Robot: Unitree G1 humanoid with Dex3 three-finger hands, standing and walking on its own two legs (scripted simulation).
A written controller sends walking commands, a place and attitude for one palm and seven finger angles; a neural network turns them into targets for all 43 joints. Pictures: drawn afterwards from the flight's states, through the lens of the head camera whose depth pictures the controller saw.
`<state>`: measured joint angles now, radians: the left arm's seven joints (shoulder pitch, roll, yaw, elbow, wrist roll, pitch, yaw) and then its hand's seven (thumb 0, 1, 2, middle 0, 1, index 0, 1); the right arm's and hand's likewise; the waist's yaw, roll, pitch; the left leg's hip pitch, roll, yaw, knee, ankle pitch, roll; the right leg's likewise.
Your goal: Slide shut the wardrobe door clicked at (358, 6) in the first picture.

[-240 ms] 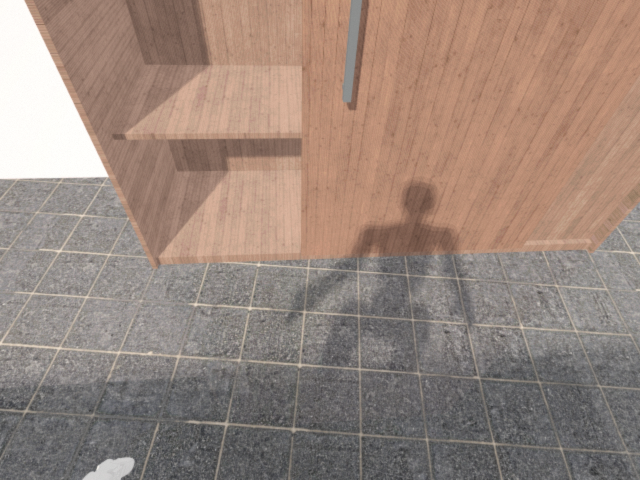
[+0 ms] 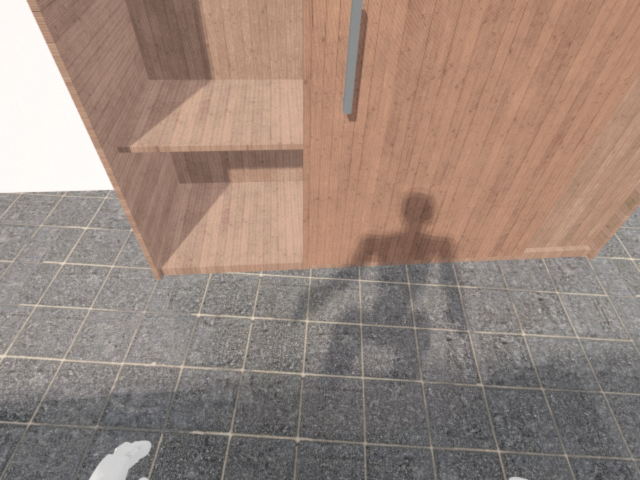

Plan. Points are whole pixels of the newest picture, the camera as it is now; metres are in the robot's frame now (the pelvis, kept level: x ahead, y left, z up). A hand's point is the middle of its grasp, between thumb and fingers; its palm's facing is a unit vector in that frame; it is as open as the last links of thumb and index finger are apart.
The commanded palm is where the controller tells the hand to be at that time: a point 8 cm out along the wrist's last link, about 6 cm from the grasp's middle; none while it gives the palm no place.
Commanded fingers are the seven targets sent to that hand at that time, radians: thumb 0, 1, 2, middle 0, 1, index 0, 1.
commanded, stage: stand and wait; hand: right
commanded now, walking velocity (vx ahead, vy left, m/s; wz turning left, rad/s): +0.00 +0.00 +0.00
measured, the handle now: (350, 56) +0.99 -0.02 +0.10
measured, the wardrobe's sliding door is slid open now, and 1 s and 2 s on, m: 0.56 0.56 0.56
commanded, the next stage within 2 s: look at it before walking up in 0.58 s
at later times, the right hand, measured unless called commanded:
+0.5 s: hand out of the picture +0.06 -0.25 -0.15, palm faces -0.02 +0.94 -0.35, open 7.4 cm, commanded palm none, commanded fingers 0.00 -0.90 -0.90 0.20 0.30 0.20 0.30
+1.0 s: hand out of the picture +0.06 -0.24 -0.15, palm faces -0.01 +0.94 -0.34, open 7.4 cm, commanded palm none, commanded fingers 0.00 -0.90 -0.90 0.20 0.30 0.20 0.30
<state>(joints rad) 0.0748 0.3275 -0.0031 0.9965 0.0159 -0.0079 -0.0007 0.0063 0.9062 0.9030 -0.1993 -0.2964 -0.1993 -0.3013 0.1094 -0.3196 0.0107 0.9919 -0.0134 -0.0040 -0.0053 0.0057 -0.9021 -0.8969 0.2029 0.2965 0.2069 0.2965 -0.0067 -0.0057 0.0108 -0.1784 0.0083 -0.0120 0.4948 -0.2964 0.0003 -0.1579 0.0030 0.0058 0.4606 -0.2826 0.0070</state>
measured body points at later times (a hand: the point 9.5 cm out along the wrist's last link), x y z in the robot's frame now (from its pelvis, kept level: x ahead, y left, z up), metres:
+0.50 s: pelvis -0.02 +0.01 +0.00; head -0.01 +0.01 +0.45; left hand +0.05 +0.30 -0.13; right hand +0.06 -0.30 -0.12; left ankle -0.02 +0.12 -0.74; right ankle -0.02 -0.13 -0.74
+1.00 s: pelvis -0.02 +0.00 +0.01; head -0.02 +0.01 +0.46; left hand +0.06 +0.30 -0.13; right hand +0.06 -0.29 -0.12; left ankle -0.02 +0.12 -0.74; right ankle -0.02 -0.13 -0.74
